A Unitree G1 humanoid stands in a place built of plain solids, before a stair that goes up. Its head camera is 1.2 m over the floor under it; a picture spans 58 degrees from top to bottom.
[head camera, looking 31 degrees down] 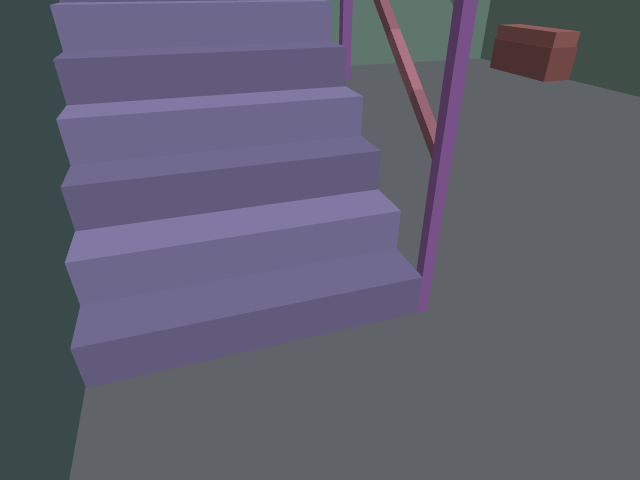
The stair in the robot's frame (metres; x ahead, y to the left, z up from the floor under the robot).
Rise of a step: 0.18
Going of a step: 0.23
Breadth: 1.28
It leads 18 degrees to the left of straight ahead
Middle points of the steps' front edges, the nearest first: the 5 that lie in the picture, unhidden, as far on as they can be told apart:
1.21 0.20 0.19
1.42 0.27 0.37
1.64 0.34 0.56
1.86 0.41 0.74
2.08 0.48 0.93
